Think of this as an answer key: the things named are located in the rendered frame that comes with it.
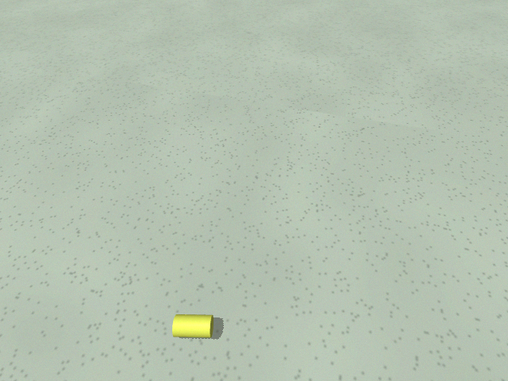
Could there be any can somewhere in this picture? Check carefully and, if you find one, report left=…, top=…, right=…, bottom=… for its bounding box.
left=172, top=314, right=214, bottom=338

